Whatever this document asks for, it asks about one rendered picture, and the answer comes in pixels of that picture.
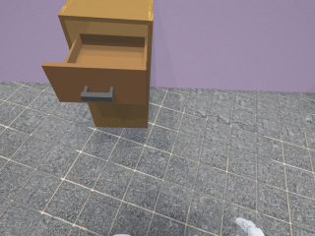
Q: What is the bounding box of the robot right hand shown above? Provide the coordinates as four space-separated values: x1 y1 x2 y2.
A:
235 217 265 236

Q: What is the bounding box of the cabinet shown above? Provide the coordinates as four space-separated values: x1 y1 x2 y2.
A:
58 0 154 129

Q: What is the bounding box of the handle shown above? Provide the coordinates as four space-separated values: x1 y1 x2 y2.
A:
80 86 114 102

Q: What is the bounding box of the drawer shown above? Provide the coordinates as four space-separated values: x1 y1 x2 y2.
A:
41 32 147 104

